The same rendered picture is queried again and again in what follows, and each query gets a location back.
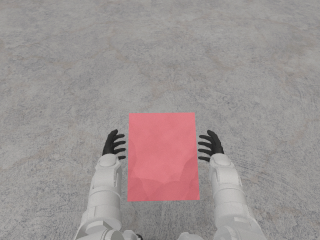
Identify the left robot upper arm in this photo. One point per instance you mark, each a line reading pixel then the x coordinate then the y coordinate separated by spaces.
pixel 106 234

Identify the right robot shin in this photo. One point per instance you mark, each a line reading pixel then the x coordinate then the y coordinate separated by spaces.
pixel 184 233

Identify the robot left hand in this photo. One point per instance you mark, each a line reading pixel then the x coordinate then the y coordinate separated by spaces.
pixel 110 145

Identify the left robot forearm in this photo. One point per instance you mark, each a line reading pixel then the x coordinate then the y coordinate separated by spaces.
pixel 103 207

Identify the carton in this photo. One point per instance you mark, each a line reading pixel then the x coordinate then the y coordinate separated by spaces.
pixel 162 157

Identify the robot right hand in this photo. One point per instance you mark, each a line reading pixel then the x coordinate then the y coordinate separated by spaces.
pixel 215 145

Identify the right robot forearm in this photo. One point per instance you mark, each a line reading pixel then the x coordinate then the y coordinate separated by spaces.
pixel 229 197

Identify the right robot upper arm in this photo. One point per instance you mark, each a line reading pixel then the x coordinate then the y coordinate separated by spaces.
pixel 232 232

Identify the robot shin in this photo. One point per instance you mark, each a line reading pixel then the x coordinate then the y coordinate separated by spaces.
pixel 184 233
pixel 129 231

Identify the left robot shin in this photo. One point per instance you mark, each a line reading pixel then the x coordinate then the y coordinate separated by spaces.
pixel 129 231

